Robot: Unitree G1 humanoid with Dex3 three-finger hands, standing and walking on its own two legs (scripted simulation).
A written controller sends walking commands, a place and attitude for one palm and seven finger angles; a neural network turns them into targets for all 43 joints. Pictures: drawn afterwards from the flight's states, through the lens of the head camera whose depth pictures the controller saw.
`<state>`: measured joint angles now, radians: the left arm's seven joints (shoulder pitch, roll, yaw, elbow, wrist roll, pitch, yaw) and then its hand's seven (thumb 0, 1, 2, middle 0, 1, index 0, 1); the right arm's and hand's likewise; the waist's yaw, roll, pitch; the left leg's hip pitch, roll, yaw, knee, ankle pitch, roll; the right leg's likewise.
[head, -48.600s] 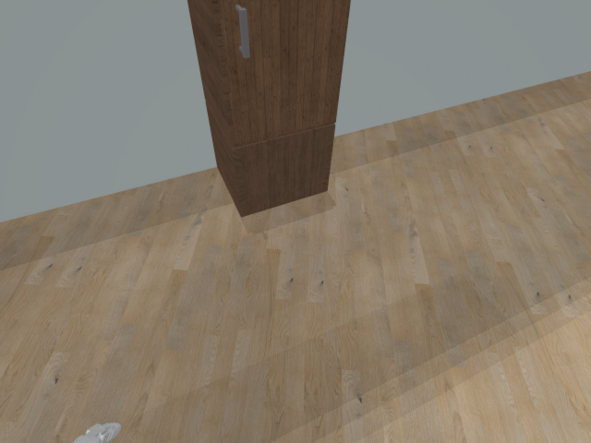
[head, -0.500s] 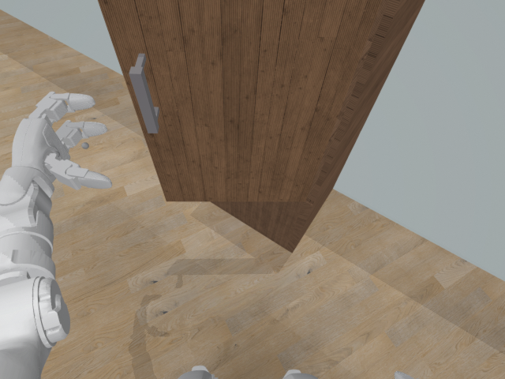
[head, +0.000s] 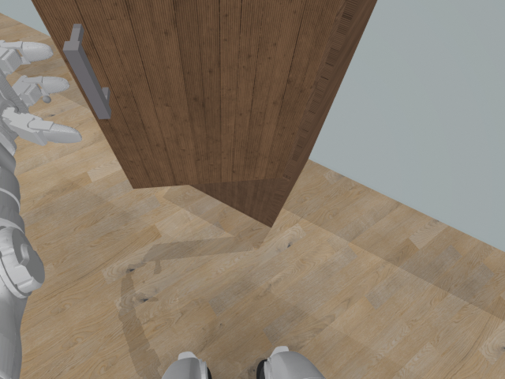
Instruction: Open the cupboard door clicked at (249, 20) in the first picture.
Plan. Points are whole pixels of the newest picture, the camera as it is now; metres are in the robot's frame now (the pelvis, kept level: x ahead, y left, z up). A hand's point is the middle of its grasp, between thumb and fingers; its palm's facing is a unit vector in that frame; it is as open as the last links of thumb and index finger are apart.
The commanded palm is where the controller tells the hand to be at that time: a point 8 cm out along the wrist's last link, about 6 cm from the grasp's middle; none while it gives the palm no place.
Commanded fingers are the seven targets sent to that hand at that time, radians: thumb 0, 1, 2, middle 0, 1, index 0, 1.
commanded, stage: move the hooked fingers beside the handle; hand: left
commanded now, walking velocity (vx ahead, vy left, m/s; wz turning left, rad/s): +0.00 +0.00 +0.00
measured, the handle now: (91, 75) +0.57 +0.20 +0.10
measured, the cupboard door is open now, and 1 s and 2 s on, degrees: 36 36 35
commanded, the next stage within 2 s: slide the fingers in behind the handle in 0.96 s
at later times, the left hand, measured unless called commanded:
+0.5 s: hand (42, 98) +0.51 +0.26 +0.11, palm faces +0.03 -1.00 -0.02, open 14.0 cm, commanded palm +0.49 +0.29 +0.10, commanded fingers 0.00 -0.50 0.30 -0.30 -1.20 -0.30 -1.20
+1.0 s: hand (44, 103) +0.51 +0.26 +0.10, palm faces +0.03 -1.00 +0.00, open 14.0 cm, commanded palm +0.49 +0.30 +0.10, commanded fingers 0.00 -0.50 0.30 -0.30 -1.20 -0.30 -1.20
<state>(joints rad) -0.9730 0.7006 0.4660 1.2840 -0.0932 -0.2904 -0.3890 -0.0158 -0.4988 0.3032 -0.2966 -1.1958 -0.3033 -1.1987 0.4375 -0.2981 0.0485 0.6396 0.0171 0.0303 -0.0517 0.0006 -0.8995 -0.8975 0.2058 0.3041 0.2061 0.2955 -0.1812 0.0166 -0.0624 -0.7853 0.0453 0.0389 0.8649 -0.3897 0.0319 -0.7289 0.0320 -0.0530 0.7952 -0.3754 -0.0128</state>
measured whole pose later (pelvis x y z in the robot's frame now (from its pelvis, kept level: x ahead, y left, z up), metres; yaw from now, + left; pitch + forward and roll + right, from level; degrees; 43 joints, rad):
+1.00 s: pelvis +0.00 +0.01 +0.00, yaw +0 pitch +19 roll -3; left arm -0.98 0.70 0.45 1.29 -0.10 -0.28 -0.39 -0.02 -0.50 0.30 -0.30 -1.20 -0.30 -1.20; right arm 0.44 -0.30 0.05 0.62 0.01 0.08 -0.04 0.00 -0.90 -0.90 0.21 0.30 0.21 0.30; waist -0.18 0.02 -0.08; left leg -0.82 0.05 0.03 0.90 -0.41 0.04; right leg -0.76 0.04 -0.06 0.81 -0.38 -0.01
